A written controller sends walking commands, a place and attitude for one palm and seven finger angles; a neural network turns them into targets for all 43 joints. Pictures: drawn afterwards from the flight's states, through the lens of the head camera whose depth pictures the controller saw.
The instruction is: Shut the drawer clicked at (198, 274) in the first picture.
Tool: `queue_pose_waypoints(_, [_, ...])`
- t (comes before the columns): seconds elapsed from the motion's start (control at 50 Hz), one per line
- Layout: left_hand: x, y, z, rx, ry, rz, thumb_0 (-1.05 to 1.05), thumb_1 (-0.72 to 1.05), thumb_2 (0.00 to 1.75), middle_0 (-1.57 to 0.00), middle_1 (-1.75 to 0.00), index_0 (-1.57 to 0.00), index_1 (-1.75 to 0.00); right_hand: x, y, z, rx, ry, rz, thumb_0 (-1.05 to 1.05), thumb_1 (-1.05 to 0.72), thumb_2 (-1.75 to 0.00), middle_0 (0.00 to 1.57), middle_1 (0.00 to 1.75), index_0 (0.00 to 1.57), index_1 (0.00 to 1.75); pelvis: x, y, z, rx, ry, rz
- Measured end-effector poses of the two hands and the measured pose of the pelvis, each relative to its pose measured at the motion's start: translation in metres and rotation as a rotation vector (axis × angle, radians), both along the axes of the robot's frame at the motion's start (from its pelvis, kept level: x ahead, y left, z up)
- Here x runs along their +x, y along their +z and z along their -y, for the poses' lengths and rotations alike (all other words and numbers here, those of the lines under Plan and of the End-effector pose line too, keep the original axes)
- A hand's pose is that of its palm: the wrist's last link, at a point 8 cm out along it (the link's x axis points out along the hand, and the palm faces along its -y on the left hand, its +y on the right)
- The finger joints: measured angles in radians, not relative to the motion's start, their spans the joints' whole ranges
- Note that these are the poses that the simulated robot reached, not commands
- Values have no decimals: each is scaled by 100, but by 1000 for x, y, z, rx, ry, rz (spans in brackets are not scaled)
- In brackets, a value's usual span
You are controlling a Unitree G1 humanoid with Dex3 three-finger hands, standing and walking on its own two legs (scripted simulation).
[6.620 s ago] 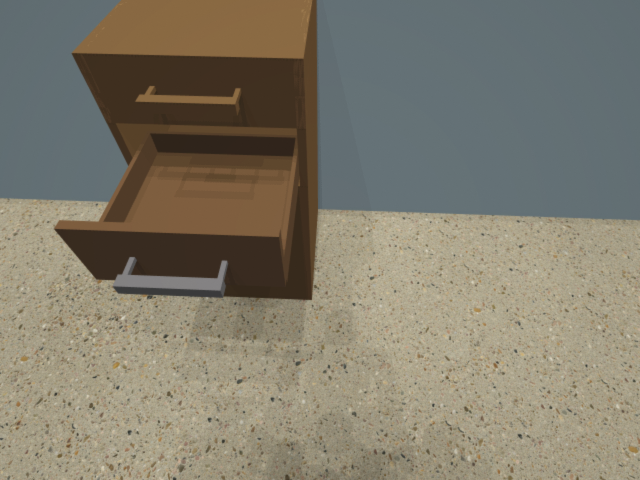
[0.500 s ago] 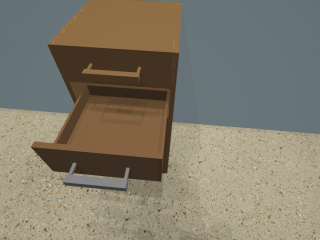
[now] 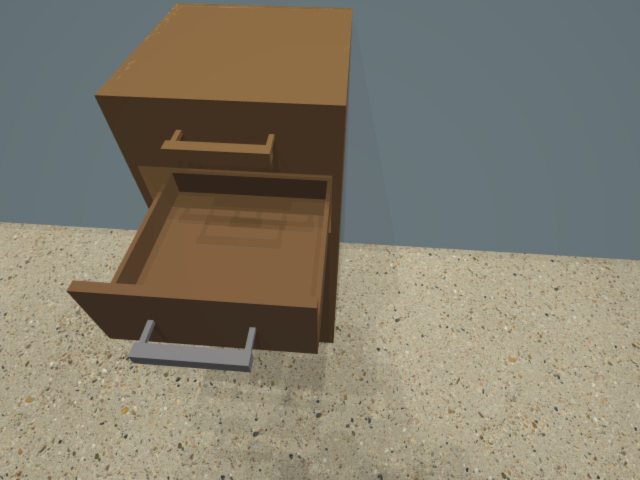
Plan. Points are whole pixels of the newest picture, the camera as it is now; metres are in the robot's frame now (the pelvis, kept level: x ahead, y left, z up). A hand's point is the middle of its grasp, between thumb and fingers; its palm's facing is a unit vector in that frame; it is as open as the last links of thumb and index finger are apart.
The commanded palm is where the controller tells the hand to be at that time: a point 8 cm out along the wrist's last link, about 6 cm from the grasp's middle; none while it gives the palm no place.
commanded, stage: come to a stop and stand still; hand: left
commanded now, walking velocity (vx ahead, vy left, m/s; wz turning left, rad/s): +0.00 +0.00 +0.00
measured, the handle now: (196, 343) +0.33 +0.22 -0.11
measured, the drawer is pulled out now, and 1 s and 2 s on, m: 0.30 0.30 0.30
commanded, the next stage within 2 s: look again from close up in 0.30 s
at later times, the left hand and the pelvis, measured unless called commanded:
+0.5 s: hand out of the picture +0.01 +0.16 -0.17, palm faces +0.00 -0.98 -0.21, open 7.3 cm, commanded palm none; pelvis +0.00 -0.01 +0.00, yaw +0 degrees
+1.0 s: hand out of the picture +0.00 +0.16 -0.18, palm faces +0.00 -0.98 -0.17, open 7.4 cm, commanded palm none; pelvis +0.01 +0.00 +0.00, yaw +0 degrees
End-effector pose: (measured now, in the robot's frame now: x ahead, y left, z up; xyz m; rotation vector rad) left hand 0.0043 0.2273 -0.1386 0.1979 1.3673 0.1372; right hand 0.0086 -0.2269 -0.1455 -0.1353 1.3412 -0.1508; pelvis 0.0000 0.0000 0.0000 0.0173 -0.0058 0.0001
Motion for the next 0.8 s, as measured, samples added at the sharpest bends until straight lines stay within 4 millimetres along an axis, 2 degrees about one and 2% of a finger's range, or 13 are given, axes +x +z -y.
queue_pose_waypoints(0.12, [-8, 0, 8, 9, 6, 13, 0, 91, 90, -20, -30, -20, -30, 12, 1, 17, -10, 20, 31, 0, -91, -90, 20, 30, 20, 30, -4, -1, 9, -13, 8, 1])
queue_pose_waypoints(0.24, [-5, 0, 18, -5, 6, 26, 0, 91, 90, -20, -30, -20, -30, 18, 2, 20, -6, 31, 41, 0, -91, -90, 20, 30, 20, 30, -5, 0, 14, -14, 9, 7])
queue_pose_waypoints(0.58, [1, -4, 20, -20, 13, -6, 0, 92, 90, -20, -30, -20, -30, -5, 1, 6, 12, 10, -74, 0, -91, -90, 20, 30, 20, 30, 6, 2, 13, -14, 5, 5])
queue_pose_waypoints(0.8, [-1, -6, 17, -35, 15, -36, 0, 92, 90, -20, -30, -20, -30, -8, 2, -9, 18, -4, -94, 0, -90, -90, 20, 30, 20, 30, 12, 3, 4, -16, -2, 4])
